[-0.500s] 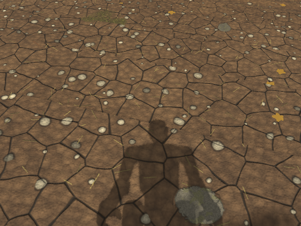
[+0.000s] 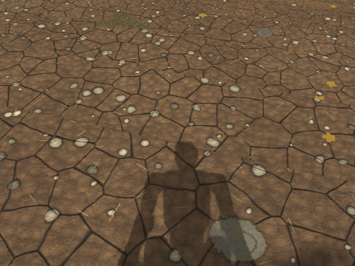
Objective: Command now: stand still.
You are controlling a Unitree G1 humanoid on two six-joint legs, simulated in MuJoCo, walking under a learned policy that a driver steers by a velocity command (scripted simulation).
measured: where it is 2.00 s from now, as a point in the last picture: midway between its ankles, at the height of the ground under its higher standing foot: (188, 195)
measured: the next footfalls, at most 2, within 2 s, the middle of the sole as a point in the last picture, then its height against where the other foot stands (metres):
left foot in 1.06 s outside the picture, level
right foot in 1.62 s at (214, 212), level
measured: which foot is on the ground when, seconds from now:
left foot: down 0.00-0.64, up 0.66-1.00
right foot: down 0.00-1.00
